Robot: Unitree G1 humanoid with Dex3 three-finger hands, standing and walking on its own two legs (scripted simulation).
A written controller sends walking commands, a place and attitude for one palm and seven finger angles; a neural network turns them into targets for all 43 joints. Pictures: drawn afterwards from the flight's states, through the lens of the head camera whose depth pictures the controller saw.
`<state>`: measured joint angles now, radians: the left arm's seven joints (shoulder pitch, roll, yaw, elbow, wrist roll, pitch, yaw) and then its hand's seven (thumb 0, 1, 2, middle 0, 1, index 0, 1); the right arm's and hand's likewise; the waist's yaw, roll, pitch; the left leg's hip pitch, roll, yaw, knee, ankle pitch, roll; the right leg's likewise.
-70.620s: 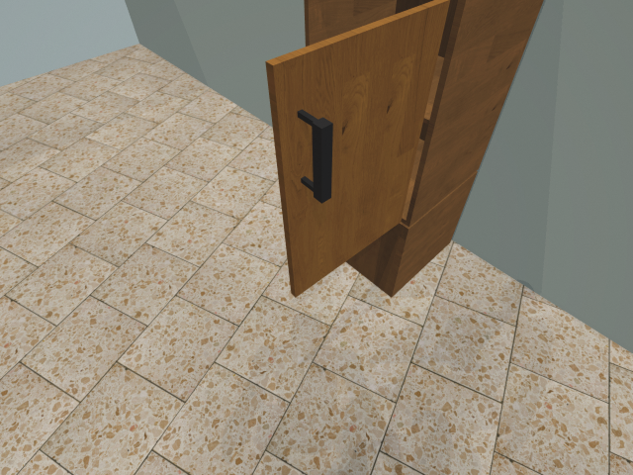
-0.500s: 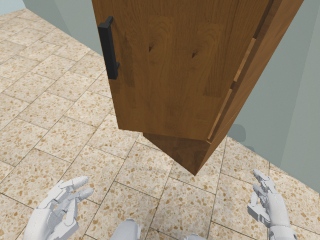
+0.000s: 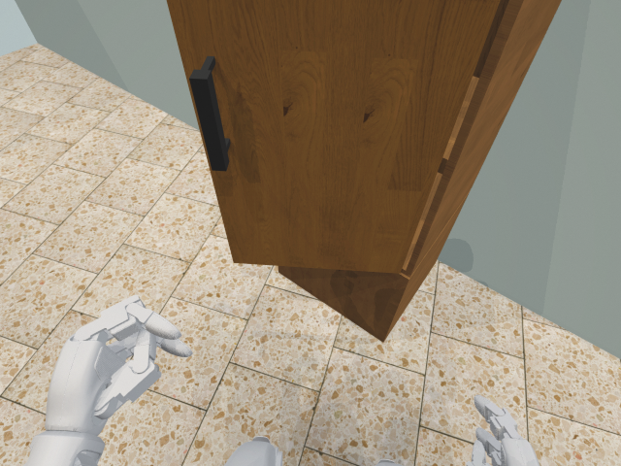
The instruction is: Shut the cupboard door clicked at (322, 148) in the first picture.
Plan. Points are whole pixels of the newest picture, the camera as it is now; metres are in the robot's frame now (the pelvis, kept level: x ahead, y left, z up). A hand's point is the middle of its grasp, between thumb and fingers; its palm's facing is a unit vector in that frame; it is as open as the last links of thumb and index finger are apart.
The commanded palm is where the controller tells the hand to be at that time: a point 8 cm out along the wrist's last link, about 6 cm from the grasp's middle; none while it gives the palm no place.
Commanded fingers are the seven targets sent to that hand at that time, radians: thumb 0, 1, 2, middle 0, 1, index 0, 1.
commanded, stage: raise the hand and make a fist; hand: left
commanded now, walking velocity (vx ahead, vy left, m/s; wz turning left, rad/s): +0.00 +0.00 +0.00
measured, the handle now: (215, 116) +0.56 +0.19 +0.15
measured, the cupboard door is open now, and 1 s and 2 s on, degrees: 33 33 33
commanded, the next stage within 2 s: bring the fist close to the handle in 0.94 s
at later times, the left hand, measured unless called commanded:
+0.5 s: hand (157, 315) +0.24 +0.17 +0.14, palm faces +0.00 -1.00 -0.06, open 3.1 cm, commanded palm +0.22 +0.23 +0.15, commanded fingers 0.00 0.90 0.90 -1.30 -1.50 -1.30 -1.50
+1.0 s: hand (161, 292) +0.25 +0.17 +0.15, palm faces +0.01 -1.00 -0.05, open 3.1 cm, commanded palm +0.23 +0.22 +0.15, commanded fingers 0.00 0.90 0.90 -1.30 -1.50 -1.30 -1.50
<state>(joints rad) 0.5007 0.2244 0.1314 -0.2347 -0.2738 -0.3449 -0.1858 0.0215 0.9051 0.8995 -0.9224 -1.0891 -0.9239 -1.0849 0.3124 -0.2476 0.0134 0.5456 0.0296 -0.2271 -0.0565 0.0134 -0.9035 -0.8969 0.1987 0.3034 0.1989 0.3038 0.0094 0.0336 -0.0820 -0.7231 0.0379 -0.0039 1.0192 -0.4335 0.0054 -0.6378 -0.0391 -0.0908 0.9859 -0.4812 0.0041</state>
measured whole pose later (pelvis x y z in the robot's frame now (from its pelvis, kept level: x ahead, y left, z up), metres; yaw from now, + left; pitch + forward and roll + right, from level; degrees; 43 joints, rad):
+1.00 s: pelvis +0.03 -0.02 +0.04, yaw +0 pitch +2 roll +0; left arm 0.30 0.24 0.20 -0.15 -0.30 -0.14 -0.25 0.02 0.90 0.90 -1.30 -1.50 -1.30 -1.50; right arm 0.26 -0.25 0.04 0.58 0.05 -0.25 -0.07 0.01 -0.91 -0.90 0.20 0.30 0.20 0.30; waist 0.03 0.04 -0.05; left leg -0.41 0.04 0.01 0.73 -0.34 -0.02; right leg -0.35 -0.02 -0.09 0.72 -0.40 -0.01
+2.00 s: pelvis +0.02 -0.01 +0.04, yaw -2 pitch +6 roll +0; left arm -0.56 0.31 0.25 0.72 -0.18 -0.19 -0.15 0.02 0.90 0.90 -1.30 -1.50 -1.30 -1.50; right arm 0.29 -0.25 0.02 0.67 0.04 -0.10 -0.05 0.01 -0.91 -0.90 0.20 0.30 0.20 0.30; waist -0.05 0.02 -0.05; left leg -0.48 0.04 0.04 0.69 -0.32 -0.01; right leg -0.44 -0.02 -0.05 0.71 -0.37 -0.01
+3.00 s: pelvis +0.01 +0.00 +0.03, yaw -2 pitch +13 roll -1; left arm -0.97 0.49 0.31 1.21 -0.13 -0.30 -0.28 0.02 0.90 0.90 -1.32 -1.50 -1.32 -1.50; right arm 0.38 -0.29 0.02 0.70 0.03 -0.06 -0.05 0.01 -0.91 -0.90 0.20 0.30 0.20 0.30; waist -0.15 0.02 -0.05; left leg -0.70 0.05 0.03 0.81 -0.33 0.00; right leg -0.64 -0.02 -0.05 0.79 -0.37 0.00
